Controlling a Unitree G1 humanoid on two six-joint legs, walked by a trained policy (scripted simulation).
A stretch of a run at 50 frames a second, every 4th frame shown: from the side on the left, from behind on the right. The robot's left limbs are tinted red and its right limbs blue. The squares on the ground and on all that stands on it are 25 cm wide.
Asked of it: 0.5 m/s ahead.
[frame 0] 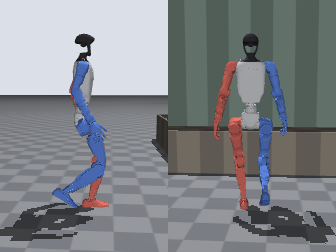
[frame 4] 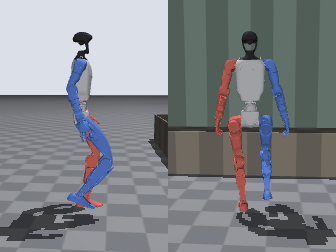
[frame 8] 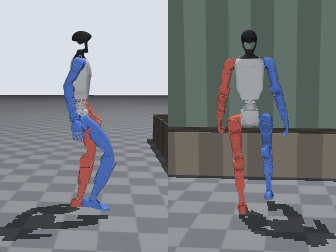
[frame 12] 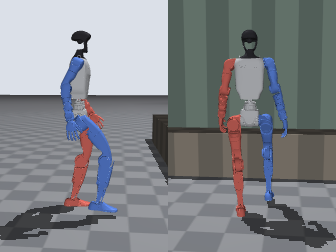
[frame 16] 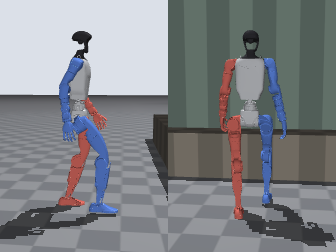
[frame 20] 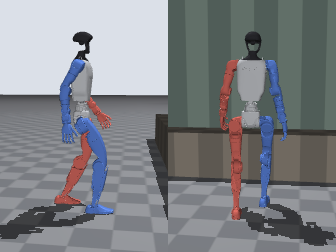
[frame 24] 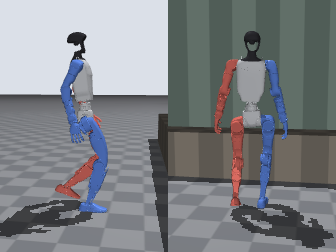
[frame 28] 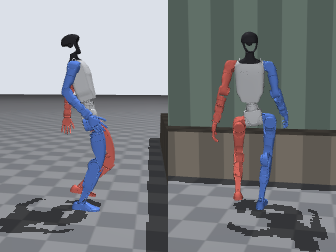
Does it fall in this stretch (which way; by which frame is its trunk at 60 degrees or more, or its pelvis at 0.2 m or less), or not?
no
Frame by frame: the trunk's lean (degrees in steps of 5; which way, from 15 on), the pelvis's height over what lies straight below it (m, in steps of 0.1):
0: 0, 0.8
4: 0, 0.8
8: 0, 0.8
12: 0, 0.8
16: 5, 0.8
20: 0, 0.8
24: 10, 0.8
28: 15 backward, 0.7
